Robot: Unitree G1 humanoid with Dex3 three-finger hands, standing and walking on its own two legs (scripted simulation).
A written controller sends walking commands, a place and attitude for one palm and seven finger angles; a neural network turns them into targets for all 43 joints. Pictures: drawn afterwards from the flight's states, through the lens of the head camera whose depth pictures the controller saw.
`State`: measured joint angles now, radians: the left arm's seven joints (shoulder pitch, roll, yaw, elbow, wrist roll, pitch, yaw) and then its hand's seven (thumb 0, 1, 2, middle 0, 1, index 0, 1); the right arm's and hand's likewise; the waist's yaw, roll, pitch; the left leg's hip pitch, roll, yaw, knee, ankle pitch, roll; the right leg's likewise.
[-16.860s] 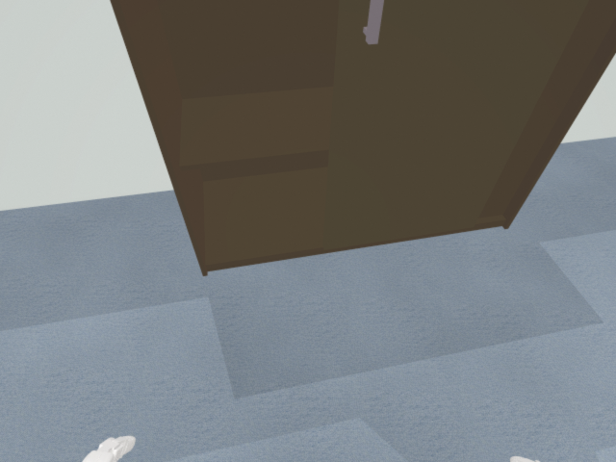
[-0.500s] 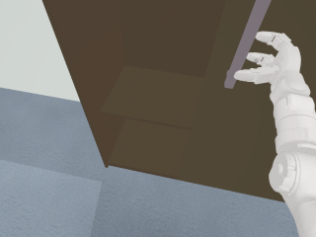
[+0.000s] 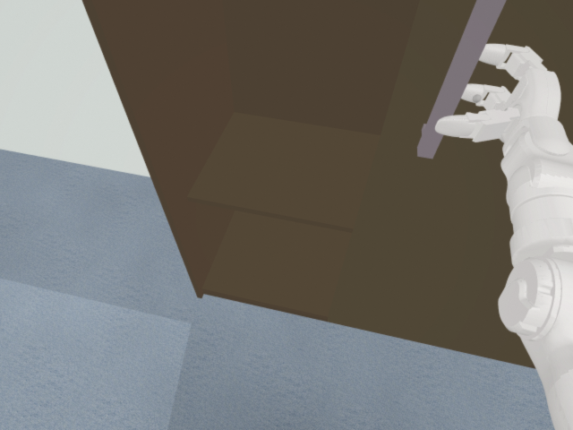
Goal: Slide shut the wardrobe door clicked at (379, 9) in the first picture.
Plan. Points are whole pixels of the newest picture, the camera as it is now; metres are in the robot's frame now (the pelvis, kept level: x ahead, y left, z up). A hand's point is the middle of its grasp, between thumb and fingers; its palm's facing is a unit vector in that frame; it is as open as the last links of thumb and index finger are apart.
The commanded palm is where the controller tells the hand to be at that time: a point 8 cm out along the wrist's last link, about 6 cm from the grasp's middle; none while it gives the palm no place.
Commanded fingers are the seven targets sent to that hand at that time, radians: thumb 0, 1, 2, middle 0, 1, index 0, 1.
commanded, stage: slide the fingers in behind the handle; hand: right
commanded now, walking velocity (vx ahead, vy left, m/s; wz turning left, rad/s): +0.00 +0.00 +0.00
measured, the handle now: (460, 58) +0.55 -0.12 +0.26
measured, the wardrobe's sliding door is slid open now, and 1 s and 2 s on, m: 0.48 0.48 0.48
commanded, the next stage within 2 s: grip the handle and tug to test in 1.70 s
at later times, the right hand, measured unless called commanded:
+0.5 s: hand (474, 111) +0.49 -0.14 +0.23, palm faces +0.08 +1.00 +0.02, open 14.0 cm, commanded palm +0.47 -0.19 +0.22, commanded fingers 0.00 0.50 -0.30 0.30 1.20 0.30 1.20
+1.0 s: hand (449, 104) +0.50 -0.12 +0.22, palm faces +0.06 +1.00 +0.03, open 14.0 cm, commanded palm +0.47 -0.17 +0.22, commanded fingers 0.00 0.50 -0.30 0.30 1.20 0.30 1.20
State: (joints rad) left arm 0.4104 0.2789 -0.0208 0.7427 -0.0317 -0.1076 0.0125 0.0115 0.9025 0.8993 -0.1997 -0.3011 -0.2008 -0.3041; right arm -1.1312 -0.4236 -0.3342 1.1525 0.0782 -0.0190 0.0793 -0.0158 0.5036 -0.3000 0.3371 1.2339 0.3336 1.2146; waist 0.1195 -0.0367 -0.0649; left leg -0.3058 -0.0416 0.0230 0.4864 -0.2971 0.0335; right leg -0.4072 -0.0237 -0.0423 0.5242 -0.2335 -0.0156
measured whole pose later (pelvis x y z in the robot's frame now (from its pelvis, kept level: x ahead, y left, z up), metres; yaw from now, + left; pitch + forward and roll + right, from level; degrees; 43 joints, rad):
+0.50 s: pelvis +0.00 -0.01 +0.00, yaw +0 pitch +5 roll +1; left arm 0.34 0.26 -0.03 0.72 -0.04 -0.10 0.02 0.01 0.90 0.90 -0.20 -0.30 -0.20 -0.30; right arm -1.04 -0.34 -0.29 1.00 0.09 0.05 0.02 -0.02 0.50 -0.30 0.30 1.20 0.30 1.20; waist 0.09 -0.03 -0.06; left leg -0.26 -0.03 0.02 0.48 -0.30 0.03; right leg -0.37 -0.02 -0.04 0.52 -0.24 -0.02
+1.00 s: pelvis +0.00 +0.00 +0.00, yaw +0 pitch +6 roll +1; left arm 0.40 0.26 -0.02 0.75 -0.03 -0.10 0.00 0.01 0.90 0.90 -0.20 -0.30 -0.20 -0.30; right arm -1.07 -0.32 -0.30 1.03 0.09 0.03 -0.01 -0.02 0.50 -0.30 0.30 1.20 0.30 1.20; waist 0.11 -0.04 -0.06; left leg -0.28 -0.04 0.01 0.48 -0.30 0.03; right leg -0.38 -0.02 -0.05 0.52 -0.24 -0.02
